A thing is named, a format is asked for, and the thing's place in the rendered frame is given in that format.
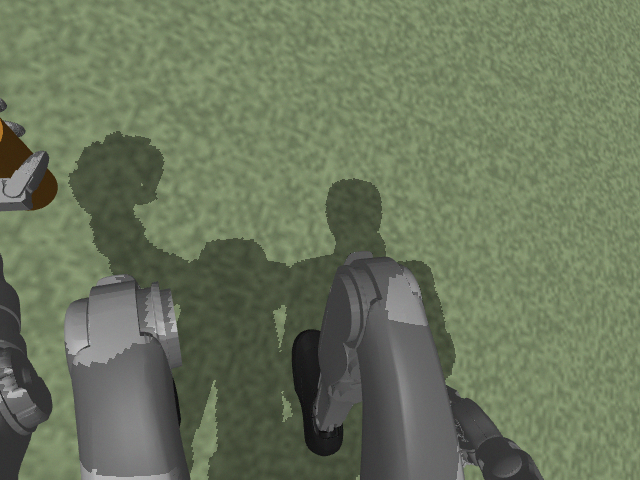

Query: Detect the can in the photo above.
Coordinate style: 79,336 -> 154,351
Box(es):
0,118 -> 58,211

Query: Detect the right robot arm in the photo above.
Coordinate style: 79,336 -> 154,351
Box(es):
475,437 -> 544,480

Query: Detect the left robot hand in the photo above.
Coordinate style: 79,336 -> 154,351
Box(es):
0,98 -> 49,211

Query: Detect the left robot arm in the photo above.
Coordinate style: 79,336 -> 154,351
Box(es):
0,254 -> 52,480

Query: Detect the right robot hand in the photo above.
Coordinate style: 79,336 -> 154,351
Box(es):
446,385 -> 503,468

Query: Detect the right robot foot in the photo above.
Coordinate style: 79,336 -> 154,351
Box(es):
292,329 -> 343,456

